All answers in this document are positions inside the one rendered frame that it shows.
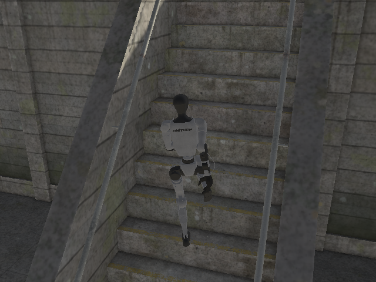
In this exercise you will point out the stairs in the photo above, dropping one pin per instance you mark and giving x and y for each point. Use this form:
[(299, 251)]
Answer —
[(226, 57)]

